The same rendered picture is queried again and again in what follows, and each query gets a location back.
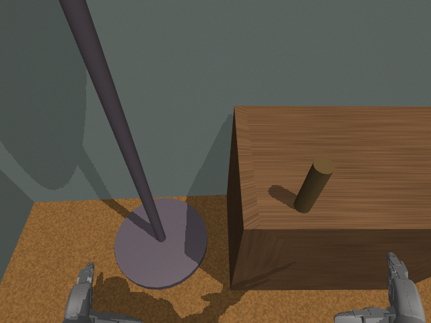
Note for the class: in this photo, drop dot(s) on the coat stand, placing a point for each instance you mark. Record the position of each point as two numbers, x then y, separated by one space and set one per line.
162 242

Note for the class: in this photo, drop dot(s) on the right robot hand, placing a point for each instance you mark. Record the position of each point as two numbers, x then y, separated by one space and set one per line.
404 299

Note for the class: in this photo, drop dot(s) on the can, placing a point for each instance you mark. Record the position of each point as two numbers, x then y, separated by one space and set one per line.
316 179

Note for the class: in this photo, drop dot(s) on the left robot hand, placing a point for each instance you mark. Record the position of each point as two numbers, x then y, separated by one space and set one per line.
79 302

